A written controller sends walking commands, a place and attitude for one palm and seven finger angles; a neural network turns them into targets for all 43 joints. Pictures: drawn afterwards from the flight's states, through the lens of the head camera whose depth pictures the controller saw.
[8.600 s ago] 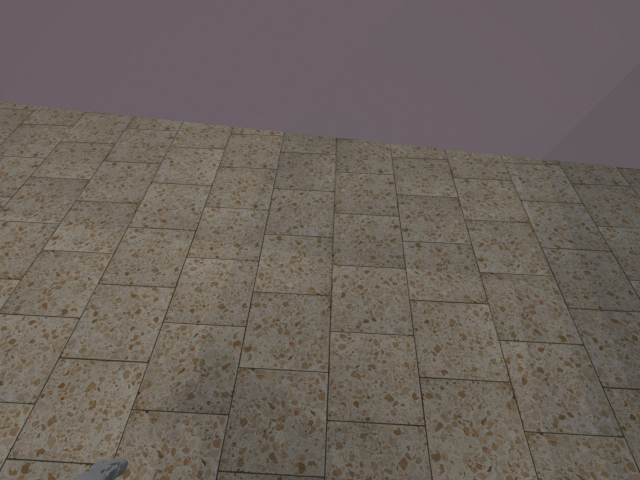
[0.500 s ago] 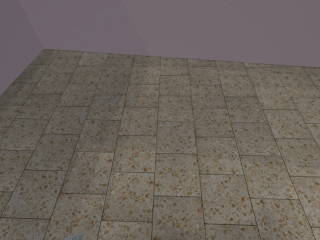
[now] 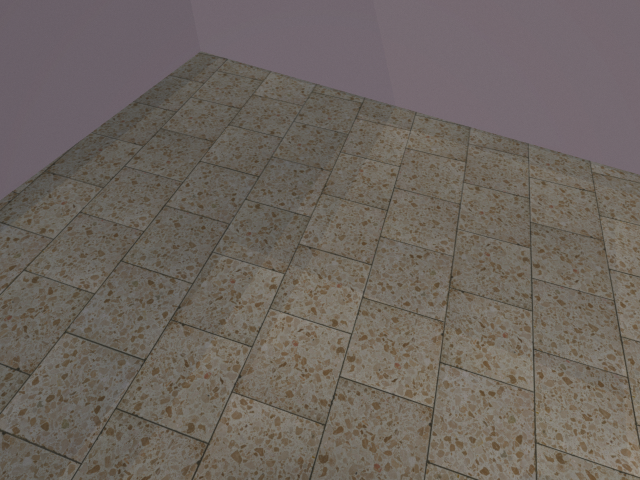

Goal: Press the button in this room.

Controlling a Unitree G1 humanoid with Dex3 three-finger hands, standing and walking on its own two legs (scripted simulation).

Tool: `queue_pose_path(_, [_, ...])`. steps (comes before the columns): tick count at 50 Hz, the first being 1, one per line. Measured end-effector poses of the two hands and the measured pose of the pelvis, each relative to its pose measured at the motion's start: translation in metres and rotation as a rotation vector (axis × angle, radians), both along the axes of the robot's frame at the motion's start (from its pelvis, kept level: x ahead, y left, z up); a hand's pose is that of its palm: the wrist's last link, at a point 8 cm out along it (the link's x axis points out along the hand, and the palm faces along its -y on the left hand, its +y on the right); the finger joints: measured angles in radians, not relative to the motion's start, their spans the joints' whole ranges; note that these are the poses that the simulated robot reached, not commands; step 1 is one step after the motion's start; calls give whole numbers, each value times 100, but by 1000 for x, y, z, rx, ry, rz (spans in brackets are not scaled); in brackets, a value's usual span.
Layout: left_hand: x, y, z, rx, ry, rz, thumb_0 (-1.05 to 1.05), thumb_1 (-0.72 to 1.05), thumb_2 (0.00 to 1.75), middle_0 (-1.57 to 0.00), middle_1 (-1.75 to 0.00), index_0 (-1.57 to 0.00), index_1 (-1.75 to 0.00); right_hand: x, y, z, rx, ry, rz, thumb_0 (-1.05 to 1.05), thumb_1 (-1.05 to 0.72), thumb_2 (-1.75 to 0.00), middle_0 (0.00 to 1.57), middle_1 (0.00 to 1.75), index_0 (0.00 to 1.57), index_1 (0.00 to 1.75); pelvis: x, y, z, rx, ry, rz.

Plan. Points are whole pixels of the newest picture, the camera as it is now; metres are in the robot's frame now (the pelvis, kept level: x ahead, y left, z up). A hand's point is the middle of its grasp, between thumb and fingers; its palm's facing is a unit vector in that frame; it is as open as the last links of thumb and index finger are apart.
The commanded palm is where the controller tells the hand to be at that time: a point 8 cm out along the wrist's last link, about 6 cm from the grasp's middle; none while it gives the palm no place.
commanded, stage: turn or walk to find it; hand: left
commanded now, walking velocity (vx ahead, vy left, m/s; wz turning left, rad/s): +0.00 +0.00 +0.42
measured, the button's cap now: out of the picture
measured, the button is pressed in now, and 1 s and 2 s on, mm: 0 0 0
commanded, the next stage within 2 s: stand and wait in 1.32 s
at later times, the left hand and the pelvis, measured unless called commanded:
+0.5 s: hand out of the picture +0.03 +0.17 -0.13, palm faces +0.21 -0.94 -0.28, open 7.4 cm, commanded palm none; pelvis -0.02 -0.03 +0.01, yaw +12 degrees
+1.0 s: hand out of the picture -0.07 +0.22 -0.15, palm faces +0.44 -0.86 -0.26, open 7.4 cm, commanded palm none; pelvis -0.04 +0.00 +0.02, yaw +25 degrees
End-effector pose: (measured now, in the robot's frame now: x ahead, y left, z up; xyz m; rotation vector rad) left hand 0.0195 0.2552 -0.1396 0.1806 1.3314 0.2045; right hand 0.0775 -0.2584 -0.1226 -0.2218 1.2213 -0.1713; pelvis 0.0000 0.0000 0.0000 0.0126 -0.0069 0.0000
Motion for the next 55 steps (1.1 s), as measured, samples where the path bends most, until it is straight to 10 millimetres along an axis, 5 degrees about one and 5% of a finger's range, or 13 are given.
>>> queue_pose_path(9, [-2, 19, 16, 17, -33, 54, 1, 91, 90, -20, -30, -20, -30, 17, 28, 13, 22, -41, 80, 1, -90, -90, 20, 30, 20, 30, -7, 6, 14, -17, 0, 58])
queue_pose_path(18, [19, -13, 30, 60, -177, 63, 1, 91, 90, -20, -30, -20, -30, 11, 5, -13, 78, -8, 105, 1, -90, -90, 20, 30, 21, 30, -13, -22, 4, 4, 8, 138])
queue_pose_path(30, [-41, -42, 33, 34, -119, 191, 1, 90, 90, -20, -30, -20, -30, 14, -13, -5, 45, 82, 201, 1, -91, -90, 20, 30, 20, 30, -20, -32, 15, 23, -5, 270])
queue_pose_path(42, [-127, -3, -1, -2, 19, 366, 1, 91, 90, -20, -30, -20, -30, 50, 51, 9, -3, -24, 374, 1, -90, -90, 20, 30, 20, 30, -38, -1, 4, -10, -4, 363])
queue_pose_path(49, [-123, 6, 18, 25, -51, 402, 1, 91, 90, -20, -30, -20, -30, 48, 67, 14, 26, -19, 426, 1, -90, -90, 20, 30, 20, 30, -43, -3, 15, -21, 1, 419])
queue_pose_path(55, [-102, -6, 30, 64, -133, 409, 1, 91, 90, -19, -30, -20, -30, 45, 54, 1, 59, 11, 445, 1, -90, -90, 20, 30, 21, 30, -43, -20, 14, -10, 6, 473])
